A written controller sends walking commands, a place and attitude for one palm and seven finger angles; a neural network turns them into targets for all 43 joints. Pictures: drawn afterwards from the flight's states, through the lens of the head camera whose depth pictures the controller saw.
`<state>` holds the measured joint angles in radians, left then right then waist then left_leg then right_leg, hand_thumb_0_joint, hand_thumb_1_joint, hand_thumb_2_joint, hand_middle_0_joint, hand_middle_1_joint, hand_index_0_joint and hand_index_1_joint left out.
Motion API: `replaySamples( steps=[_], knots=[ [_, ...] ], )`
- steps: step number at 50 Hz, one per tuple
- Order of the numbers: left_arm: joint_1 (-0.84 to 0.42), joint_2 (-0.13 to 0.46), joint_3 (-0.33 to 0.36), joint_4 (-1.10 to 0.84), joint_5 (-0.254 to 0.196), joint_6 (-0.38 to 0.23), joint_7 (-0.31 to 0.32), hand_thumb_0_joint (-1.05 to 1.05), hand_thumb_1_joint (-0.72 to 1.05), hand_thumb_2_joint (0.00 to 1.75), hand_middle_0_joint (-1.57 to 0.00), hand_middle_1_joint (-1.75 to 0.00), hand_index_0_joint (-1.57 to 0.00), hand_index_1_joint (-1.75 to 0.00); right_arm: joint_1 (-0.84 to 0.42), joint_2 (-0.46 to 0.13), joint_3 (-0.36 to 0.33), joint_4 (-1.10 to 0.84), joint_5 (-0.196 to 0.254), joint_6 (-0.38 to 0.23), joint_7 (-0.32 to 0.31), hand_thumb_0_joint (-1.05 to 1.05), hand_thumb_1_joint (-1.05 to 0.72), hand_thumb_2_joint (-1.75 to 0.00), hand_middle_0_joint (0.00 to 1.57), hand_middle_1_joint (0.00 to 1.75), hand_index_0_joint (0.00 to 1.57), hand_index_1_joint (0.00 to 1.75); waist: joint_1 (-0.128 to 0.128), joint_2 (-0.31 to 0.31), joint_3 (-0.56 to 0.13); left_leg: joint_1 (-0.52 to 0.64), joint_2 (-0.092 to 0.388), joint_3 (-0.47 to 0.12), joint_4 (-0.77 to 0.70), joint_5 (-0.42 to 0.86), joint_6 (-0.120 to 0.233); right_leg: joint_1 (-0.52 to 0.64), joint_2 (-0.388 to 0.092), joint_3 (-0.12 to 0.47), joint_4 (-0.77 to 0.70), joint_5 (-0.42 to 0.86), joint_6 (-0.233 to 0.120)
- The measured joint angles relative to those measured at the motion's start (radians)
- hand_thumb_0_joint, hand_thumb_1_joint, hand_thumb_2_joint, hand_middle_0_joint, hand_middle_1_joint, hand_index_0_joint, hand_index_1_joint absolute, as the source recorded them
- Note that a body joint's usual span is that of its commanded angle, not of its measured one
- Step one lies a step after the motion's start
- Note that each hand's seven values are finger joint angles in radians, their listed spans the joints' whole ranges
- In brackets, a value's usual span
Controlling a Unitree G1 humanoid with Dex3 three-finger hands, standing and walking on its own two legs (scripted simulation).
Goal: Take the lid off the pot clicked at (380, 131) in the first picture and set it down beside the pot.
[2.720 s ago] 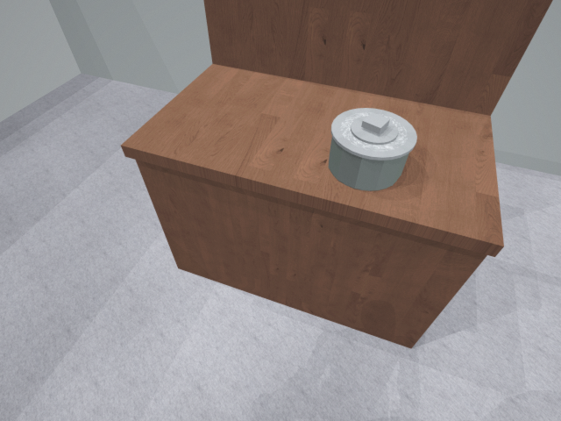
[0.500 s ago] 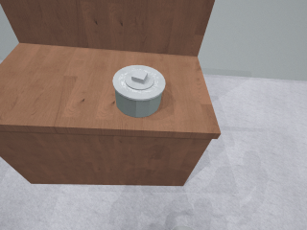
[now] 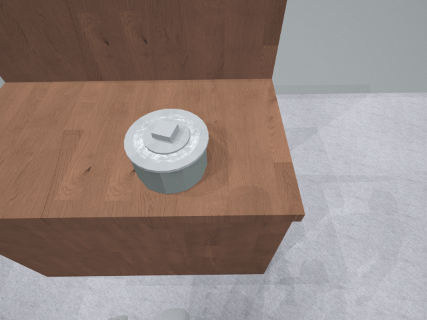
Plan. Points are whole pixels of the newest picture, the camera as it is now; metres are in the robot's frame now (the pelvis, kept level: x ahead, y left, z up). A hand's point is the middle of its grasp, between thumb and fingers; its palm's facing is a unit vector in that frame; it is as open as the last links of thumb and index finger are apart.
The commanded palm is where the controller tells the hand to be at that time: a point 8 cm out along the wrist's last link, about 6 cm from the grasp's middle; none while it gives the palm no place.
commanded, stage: come to a stop and stand still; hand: left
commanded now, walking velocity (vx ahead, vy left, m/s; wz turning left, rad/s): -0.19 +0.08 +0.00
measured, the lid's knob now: (165, 130) +0.50 +0.14 +0.04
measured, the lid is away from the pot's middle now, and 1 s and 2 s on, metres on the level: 0.00 0.00 0.00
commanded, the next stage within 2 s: none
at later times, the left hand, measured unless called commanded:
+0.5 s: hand out of the picture -0.06 +0.29 -0.18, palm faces +0.06 -0.98 -0.18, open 7.4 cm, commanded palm none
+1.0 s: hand out of the picture -0.04 +0.21 -0.17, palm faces +0.01 -0.98 -0.19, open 7.4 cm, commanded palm none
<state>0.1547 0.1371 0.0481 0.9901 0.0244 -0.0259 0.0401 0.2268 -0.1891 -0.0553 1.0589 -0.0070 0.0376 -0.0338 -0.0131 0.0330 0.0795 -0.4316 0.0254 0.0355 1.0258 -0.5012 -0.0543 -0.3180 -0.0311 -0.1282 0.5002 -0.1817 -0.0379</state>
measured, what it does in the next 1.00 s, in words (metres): steps on the spot: left foot, then right foot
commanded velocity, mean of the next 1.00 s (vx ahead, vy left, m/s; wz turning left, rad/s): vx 0.03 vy -0.10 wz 0.00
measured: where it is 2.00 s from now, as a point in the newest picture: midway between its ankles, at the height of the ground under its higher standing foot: outside the picture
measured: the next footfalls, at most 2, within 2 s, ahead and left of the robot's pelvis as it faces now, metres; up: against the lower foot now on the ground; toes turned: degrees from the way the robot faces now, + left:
left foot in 0.26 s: +0.03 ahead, +0.16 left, +0.00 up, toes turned +2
right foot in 0.86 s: -0.05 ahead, -0.05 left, +0.00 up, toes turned -2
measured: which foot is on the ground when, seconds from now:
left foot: up 0.00-0.24, down 0.26-1.00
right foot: down 0.00-0.26, up 0.28-0.84, down 0.86-1.00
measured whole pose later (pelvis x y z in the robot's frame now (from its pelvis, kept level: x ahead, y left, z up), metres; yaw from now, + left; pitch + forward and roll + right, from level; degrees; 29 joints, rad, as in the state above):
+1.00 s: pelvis -0.04 +0.04 +0.01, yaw +0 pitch -1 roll +0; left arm 0.33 0.11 0.01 1.13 0.01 -0.01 0.04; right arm 0.42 -0.13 -0.01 1.19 -0.01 0.02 -0.03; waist -0.05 0.03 -0.05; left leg -0.23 0.02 0.03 0.43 -0.18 0.00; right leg -0.08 0.03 -0.03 0.39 -0.30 -0.03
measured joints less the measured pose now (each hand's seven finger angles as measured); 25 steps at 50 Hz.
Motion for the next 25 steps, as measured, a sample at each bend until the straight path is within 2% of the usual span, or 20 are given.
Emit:
replaySamples(
  steps=[3, 6, 9, 12, 13, 14, 16, 17, 21, 25],
  knots=[
    [0.009, 0.009, 0.002, -0.002, 0.003, 0.011, 0.007, -0.01, 0.93, 0.9, -0.21, -0.3, -0.2, -0.3, -0.053, -0.02, -0.01, -0.035, -0.007, 0.019, 0.008, 0.01, -0.91, -0.9, 0.2, 0.3, 0.2, 0.3, 0.017, -0.007, -0.002, -0.057, -0.019, -0.009, 0.056, 0.033, -0.012, 0.005, -0.014, 0.003, -0.016, 0.014, 0.01],
    [0.027, 0.025, 0.005, -0.002, 0.009, 0.025, 0.01, 0.0, 0.92, 0.9, -0.21, -0.3, -0.2, -0.3, -0.096, -0.031, -0.016, -0.068, -0.008, 0.024, 0.016, 0.01, -0.91, -0.9, 0.2, 0.3, 0.2, 0.3, 0.028, -0.02, -0.007, -0.066, -0.02, -0.015, 0.034, 0.056, -0.016, 0.001, -0.033, 0.01, -0.018, 0.024, 0.026],
    [0.049, 0.05, 0.01, -0.003, 0.017, 0.04, 0.005, 0.0, 0.91, 0.9, -0.21, -0.3, -0.2, -0.3, -0.116, -0.028, -0.014, -0.094, -0.004, 0.016, 0.023, 0.01, -0.91, -0.9, 0.2, 0.3, 0.2, 0.3, 0.039, -0.041, -0.016, -0.008, -0.011, -0.015, -0.098, 0.067, -0.008, -0.01, -0.054, 0.02, -0.005, 0.029, 0.045],
    [0.079, 0.075, 0.014, 0.0, 0.015, 0.053, 0.001, 0.01, 0.91, 0.9, -0.21, -0.3, -0.2, -0.3, -0.107, -0.018, -0.004, -0.107, -0.001, -0.007, 0.028, 0.01, -0.91, -0.9, 0.2, 0.3, 0.2, 0.3, 0.049, -0.062, -0.036, 0.122, -0.004, -0.005, -0.352, 0.171, 0.005, -0.036, -0.071, 0.035, 0.043, 0.017, 0.074],
    [0.088, 0.084, 0.014, 0.004, 0.011, 0.059, 0.0, 0.01, 0.91, 0.9, -0.21, -0.3, -0.2, -0.3, -0.1, -0.011, 0.0, -0.106, -0.001, -0.017, 0.027, 0.01, -0.91, -0.9, 0.2, 0.3, 0.2, 0.3, 0.048, -0.071, -0.041, 0.151, -0.009, -0.001, -0.408, 0.196, 0.025, -0.049, -0.078, 0.043, 0.075, 0.0, 0.078],
    [0.092, 0.093, 0.016, 0.013, 0.006, 0.067, 0.001, 0.01, 0.91, 0.9, -0.21, -0.3, -0.2, -0.3, -0.093, 0.002, 0.006, -0.102, -0.004, -0.023, 0.025, 0.01, -0.91, -0.9, 0.2, 0.3, 0.2, 0.3, 0.048, -0.086, -0.041, 0.156, -0.021, 0.006, -0.406, 0.196, 0.052, -0.059, -0.077, 0.068, 0.115, -0.072, 0.081],
    [0.112, 0.102, 0.017, 0.029, 0.004, 0.08, 0.002, 0.01, 0.91, 0.9, -0.2, -0.3, -0.2, -0.3, -0.066, 0.026, 0.025, -0.093, -0.013, -0.023, 0.023, 0.01, -0.91, -0.9, 0.2, 0.3, 0.2, 0.3, 0.045, -0.092, -0.057, 0.17, -0.024, 0.01, -0.419, 0.194, 0.09, -0.076, -0.036, 0.121, 0.213, -0.203, 0.076],
    [0.122, 0.104, 0.019, 0.037, 0.005, 0.085, -0.001, 0.01, 0.91, 0.9, -0.2, -0.3, -0.2, -0.3, -0.05, 0.038, 0.034, -0.086, -0.016, -0.022, 0.019, 0.01, -0.91, -0.9, 0.2, 0.3, 0.2, 0.3, 0.041, -0.091, -0.068, 0.181, -0.024, 0.008, -0.443, 0.204, 0.099, -0.085, -0.014, 0.142, 0.274, -0.218, 0.074],
    [0.161, 0.107, 0.027, 0.054, 0.008, 0.082, -0.018, 0.01, 0.91, 0.9, -0.2, -0.3, -0.2, -0.3, -0.008, 0.057, 0.041, -0.062, -0.014, -0.023, -0.003, 0.0, -0.94, -0.9, 0.2, 0.3, 0.2, 0.3, 0.037, -0.101, -0.092, 0.216, -0.033, 0.014, -0.56, 0.276, 0.114, -0.113, 0.04, 0.192, 0.478, -0.147, 0.078],
    [0.199, 0.104, 0.03, 0.068, 0.01, 0.089, -0.026, 0.01, 0.91, 0.9, -0.2, -0.3, -0.2, -0.3, 0.021, 0.056, 0.04, -0.048, -0.011, -0.03, -0.009, 0.0, -0.93, -0.9, 0.21, 0.3, 0.21, 0.3, 0.03, -0.113, -0.1, 0.22, -0.041, 0.032, -0.627, 0.32, 0.125, -0.106, 0.056, 0.204, 0.549, -0.108, 0.088]
  ],
)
